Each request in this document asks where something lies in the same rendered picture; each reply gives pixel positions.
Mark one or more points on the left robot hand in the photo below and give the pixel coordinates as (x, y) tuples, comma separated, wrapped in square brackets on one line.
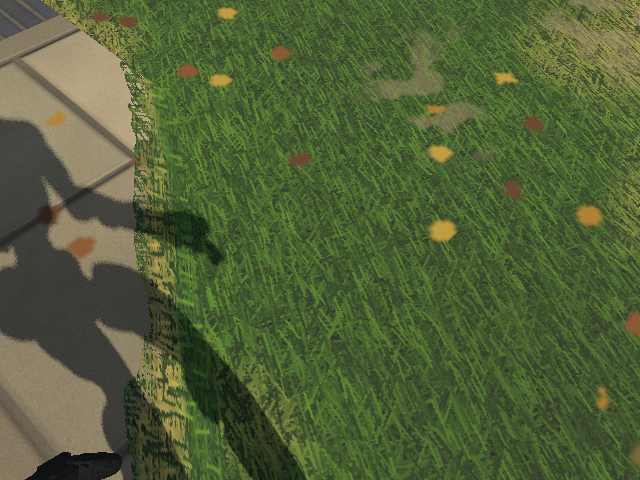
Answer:
[(86, 466)]

